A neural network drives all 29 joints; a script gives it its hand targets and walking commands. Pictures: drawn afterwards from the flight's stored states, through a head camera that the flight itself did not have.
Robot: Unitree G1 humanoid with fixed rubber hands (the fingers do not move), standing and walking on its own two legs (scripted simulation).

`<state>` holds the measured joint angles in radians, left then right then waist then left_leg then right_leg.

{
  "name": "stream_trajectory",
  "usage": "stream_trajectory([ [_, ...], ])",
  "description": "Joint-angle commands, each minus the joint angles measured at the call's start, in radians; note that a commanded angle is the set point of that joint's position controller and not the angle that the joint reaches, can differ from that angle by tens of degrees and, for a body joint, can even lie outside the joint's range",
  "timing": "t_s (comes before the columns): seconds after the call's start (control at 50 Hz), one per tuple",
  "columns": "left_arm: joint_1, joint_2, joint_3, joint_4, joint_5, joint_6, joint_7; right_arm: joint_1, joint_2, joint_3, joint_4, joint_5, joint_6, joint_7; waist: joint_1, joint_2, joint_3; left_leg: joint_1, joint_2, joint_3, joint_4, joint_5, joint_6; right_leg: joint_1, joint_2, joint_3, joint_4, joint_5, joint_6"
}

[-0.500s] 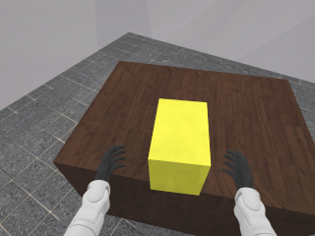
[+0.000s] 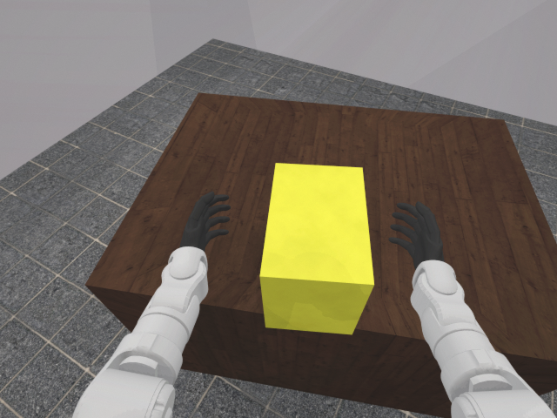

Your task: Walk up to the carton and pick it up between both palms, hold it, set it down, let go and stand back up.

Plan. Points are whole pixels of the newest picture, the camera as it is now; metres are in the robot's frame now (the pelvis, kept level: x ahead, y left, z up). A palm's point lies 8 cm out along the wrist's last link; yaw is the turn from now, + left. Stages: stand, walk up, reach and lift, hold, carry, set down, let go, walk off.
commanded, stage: reach and lift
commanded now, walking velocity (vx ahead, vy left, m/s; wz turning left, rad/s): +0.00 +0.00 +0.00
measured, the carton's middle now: (313, 248) +0.44 -0.07 -0.07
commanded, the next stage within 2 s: none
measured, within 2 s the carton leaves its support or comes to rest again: neither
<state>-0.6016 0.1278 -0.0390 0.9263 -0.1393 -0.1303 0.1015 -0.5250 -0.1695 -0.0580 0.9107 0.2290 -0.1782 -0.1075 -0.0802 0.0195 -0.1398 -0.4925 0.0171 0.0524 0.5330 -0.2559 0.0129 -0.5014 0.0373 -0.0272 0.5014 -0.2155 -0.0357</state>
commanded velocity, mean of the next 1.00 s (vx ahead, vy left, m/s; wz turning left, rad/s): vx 0.00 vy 0.00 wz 0.00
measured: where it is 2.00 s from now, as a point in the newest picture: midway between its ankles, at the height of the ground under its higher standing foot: outside the picture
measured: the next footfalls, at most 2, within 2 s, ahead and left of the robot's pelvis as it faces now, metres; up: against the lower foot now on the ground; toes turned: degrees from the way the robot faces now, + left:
none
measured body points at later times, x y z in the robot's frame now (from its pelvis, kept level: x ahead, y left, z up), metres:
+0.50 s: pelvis -0.01 -0.01 -0.01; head +0.06 +0.00 +0.43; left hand +0.46 +0.11 +0.04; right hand +0.40 -0.23 +0.04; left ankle -0.01 +0.11 -0.73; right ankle +0.01 -0.10 -0.73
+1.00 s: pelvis -0.02 -0.02 -0.05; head +0.12 -0.02 +0.37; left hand +0.45 +0.09 -0.05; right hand +0.40 -0.21 -0.07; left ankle -0.01 +0.11 -0.73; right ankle +0.01 -0.10 -0.73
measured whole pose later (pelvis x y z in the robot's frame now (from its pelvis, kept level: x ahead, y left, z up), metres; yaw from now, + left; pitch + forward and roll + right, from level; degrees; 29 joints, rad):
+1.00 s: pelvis -0.02 -0.02 -0.05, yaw +2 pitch +34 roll +0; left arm -0.98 0.12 0.15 1.44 -0.03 -0.46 0.07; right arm -0.79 -0.07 -0.20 1.21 0.05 -0.42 -0.15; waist -0.11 0.05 -0.30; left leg -1.10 0.01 0.00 0.81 -0.30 -0.01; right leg -1.12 0.03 -0.06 0.81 -0.28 -0.06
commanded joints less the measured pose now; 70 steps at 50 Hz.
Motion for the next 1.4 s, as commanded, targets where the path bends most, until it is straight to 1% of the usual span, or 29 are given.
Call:
stream_trajectory([
  [0.0,-0.599,0.111,0.06,-0.149,0.028,-0.039,0.013,-0.584,-0.176,-0.031,-0.161,0.001,-0.041,-0.005,-0.009,-0.012,-0.653,0.28,-0.004,-0.072,0.002,0.354,-0.052,0.25,-0.002,0.042,0.007,0.552,0.066],
  [0.16,-0.769,0.116,0.083,0.03,0.046,-0.056,0.022,-0.732,-0.186,-0.04,0.003,-0.004,-0.04,-0.007,-0.019,-0.004,-0.703,0.257,-0.004,-0.069,0.022,0.336,-0.057,0.198,-0.001,0.029,0.008,0.532,0.063],
  [0.24,-0.811,0.129,0.091,0.12,0.039,-0.087,0.019,-0.778,-0.186,-0.037,0.052,-0.006,-0.055,-0.011,-0.027,-0.02,-0.719,0.205,-0.008,-0.068,0.032,0.313,-0.054,0.201,-0.007,0.029,0.021,0.548,0.068],
  [0.3,-0.837,0.136,0.092,0.157,0.035,-0.115,0.013,-0.794,-0.179,-0.035,0.079,-0.002,-0.072,-0.014,-0.033,-0.009,-0.746,0.164,-0.012,-0.068,0.042,0.313,-0.055,0.206,-0.014,0.031,0.039,0.569,0.07],
  [0.32,-0.955,0.162,0.04,0.084,0.004,-0.124,0.013,-0.845,-0.24,-0.093,-0.088,-0.056,-0.076,-0.026,-0.097,0.023,-0.851,0.215,-0.013,-0.063,0.054,0.361,-0.074,0.182,0.002,0.009,0.021,0.636,0.082],
  [0.34,-0.924,0.151,0.044,0.156,0.0,-0.123,0.01,-0.823,-0.212,-0.079,-0.01,-0.068,-0.072,-0.026,-0.08,0.025,-0.837,0.249,-0.006,-0.064,0.076,0.377,-0.08,0.167,0.003,0.001,0.028,0.628,0.077],
  [0.36,-0.927,0.146,0.048,0.156,0.004,-0.135,0.006,-0.816,-0.209,-0.09,0.002,-0.068,-0.083,-0.027,-0.09,0.04,-0.828,0.243,-0.008,-0.066,0.086,0.38,-0.087,0.135,0.002,-0.001,0.024,0.616,0.074],
  [0.4,-0.879,0.132,0.067,0.216,0.028,-0.155,-0.005,-0.785,-0.181,-0.07,0.098,-0.056,-0.101,-0.021,-0.079,0.051,-0.797,0.274,-0.006,-0.07,0.099,0.388,-0.092,0.089,0.003,-0.012,0.028,0.594,0.065],
  [0.46,-0.787,0.125,0.115,0.326,0.083,-0.21,-0.023,-0.722,-0.14,-0.038,0.249,-0.023,-0.15,-0.013,-0.069,0.049,-0.732,0.18,-0.017,-0.079,0.092,0.385,-0.078,0.1,-0.013,0.002,0.053,0.604,0.067],
  [0.48,-0.773,0.129,0.126,0.353,0.092,-0.229,-0.026,-0.713,-0.13,-0.032,0.269,-0.017,-0.165,-0.012,-0.067,0.046,-0.716,0.138,-0.021,-0.081,0.085,0.37,-0.071,0.104,-0.019,0.008,0.062,0.6,0.07],
  [0.52,-0.786,0.143,0.134,0.38,0.093,-0.266,-0.027,-0.721,-0.12,-0.033,0.261,-0.017,-0.194,-0.01,-0.064,0.045,-0.71,0.079,-0.024,-0.081,0.077,0.331,-0.063,0.089,-0.027,0.016,0.073,0.567,0.074],
  [0.56,-0.832,0.155,0.126,0.376,0.075,-0.297,-0.021,-0.752,-0.117,-0.05,0.212,-0.034,-0.217,-0.006,-0.065,0.051,-0.736,0.061,-0.022,-0.078,0.082,0.288,-0.063,0.041,-0.029,0.009,0.079,0.497,0.074],
  [0.62,-0.917,0.158,0.096,0.328,0.03,-0.337,-0.004,-0.803,-0.117,-0.088,0.12,-0.079,-0.236,-0.001,-0.069,0.062,-0.819,0.066,-0.015,-0.07,0.112,0.229,-0.069,-0.047,-0.028,-0.014,0.099,0.387,0.065],
  [0.66,-0.954,0.15,0.074,0.293,0.003,-0.359,0.009,-0.821,-0.113,-0.11,0.075,-0.112,-0.242,0.001,-0.074,0.067,-0.898,0.066,-0.011,-0.066,0.142,0.211,-0.073,-0.086,-0.026,-0.022,0.126,0.358,0.06],
  [0.7,-0.964,0.142,0.063,0.278,-0.012,-0.376,0.015,-0.822,-0.099,-0.124,0.054,-0.14,-0.247,0.0,-0.08,0.068,-0.984,0.048,-0.014,-0.062,0.179,0.211,-0.074,-0.098,-0.026,-0.021,0.161,0.365,0.059],
  [0.76,-0.949,0.143,0.076,0.302,-0.007,-0.394,0.01,-0.811,-0.073,-0.135,0.054,-0.168,-0.258,-0.006,-0.082,0.055,-1.087,-0.031,-0.03,-0.054,0.231,0.224,-0.067,-0.051,-0.028,0.0,0.215,0.423,0.069],
  [0.8,-0.933,0.15,0.105,0.326,0.013,-0.406,-0.002,-0.803,-0.055,-0.135,0.054,-0.177,-0.272,-0.015,-0.077,0.035,-1.135,-0.122,-0.046,-0.046,0.256,0.238,-0.059,0.039,-0.033,0.03,0.251,0.492,0.085],
  [0.86,-0.903,0.146,0.165,0.324,0.074,-0.418,-0.023,-0.782,-0.03,-0.131,0.044,-0.185,-0.306,-0.033,-0.063,0.012,-1.193,-0.273,-0.07,-0.037,0.274,0.279,-0.052,0.223,-0.042,0.088,0.294,0.63,0.11],
  [0.9,-0.875,0.127,0.206,0.297,0.131,-0.418,-0.036,-0.761,-0.016,-0.133,0.048,-0.191,-0.334,-0.046,-0.058,0.014,-1.22,-0.333,-0.079,-0.036,0.276,0.326,-0.055,0.317,-0.043,0.116,0.31,0.734,0.118],
  [0.94,-0.856,0.117,0.245,0.288,0.178,-0.414,-0.043,-0.751,-0.004,-0.143,0.076,-0.201,-0.36,-0.054,-0.058,0.019,-1.202,-0.348,-0.083,-0.037,0.276,0.359,-0.059,0.343,-0.042,0.12,0.316,0.796,0.118],
  [0.96,-0.851,0.113,0.261,0.286,0.197,-0.411,-0.043,-0.751,-0.004,-0.151,0.091,-0.207,-0.369,-0.056,-0.062,0.019,-1.182,-0.336,-0.082,-0.036,0.275,0.362,-0.061,0.335,-0.039,0.118,0.313,0.802,0.116],
  [1.02,-0.854,0.1,0.291,0.278,0.232,-0.398,-0.031,-0.754,-0.008,-0.182,0.144,-0.235,-0.386,-0.059,-0.077,0.026,-1.086,-0.23,-0.074,-0.034,0.28,0.368,-0.068,0.232,-0.019,0.078,0.292,0.744,0.108],
  [1.04,-0.811,0.097,0.252,0.245,0.243,-0.388,-0.012,-0.78,-0.058,-0.187,0.178,-0.198,-0.388,-0.061,-0.045,0.047,-1.052,-0.174,-0.059,-0.032,0.298,0.388,-0.077,0.143,0.003,0.045,0.3,0.696,0.091],
  [1.08,-0.806,0.067,0.24,0.248,0.226,-0.367,0.006,-0.772,-0.048,-0.173,0.206,-0.176,-0.382,-0.066,-0.049,0.053,-1.016,-0.101,-0.053,-0.037,0.319,0.398,-0.083,0.044,0.018,0.029,0.274,0.613,0.075],
  [1.12,-0.795,0.058,0.246,0.267,0.215,-0.356,0.01,-0.776,-0.026,-0.167,0.21,-0.182,-0.371,-0.068,-0.046,0.025,-0.978,-0.116,-0.053,-0.04,0.319,0.368,-0.074,0.029,0.017,0.027,0.267,0.585,0.07],
  [1.18,-0.806,0.057,0.256,0.283,0.206,-0.354,0.007,-0.806,0.006,-0.168,0.215,-0.198,-0.351,-0.067,-0.039,-0.017,-0.929,-0.211,-0.057,-0.042,0.305,0.287,-0.056,0.089,0.002,0.043,0.273,0.545,0.079],
  [1.24,-0.82,0.049,0.265,0.291,0.211,-0.352,0.003,-0.819,0.046,-0.173,0.224,-0.213,-0.321,-0.063,-0.038,-0.028,-0.874,-0.259,-0.061,-0.043,0.292,0.209,-0.043,0.107,-0.011,0.06,0.267,0.475,0.082],
  [1.3,-0.847,0.023,0.267,0.263,0.221,-0.351,0.007,-0.824,0.084,-0.198,0.231,-0.233,-0.301,-0.056,-0.041,-0.008,-0.863,-0.248,-0.059,-0.047,0.288,0.181,-0.042,0.075,-0.014,0.059,0.26,0.409,0.076],
  [1.38,-0.879,-0.012,0.258,0.232,0.249,-0.341,0.025,-0.83,0.085,-0.263,0.239,-0.288,-0.295,-0.047,-0.051,0.074,-0.89,-0.134,-0.048,-0.052,0.297,0.2,-0.065,-0.043,0.0,0.022,0.254,0.337,0.053],
])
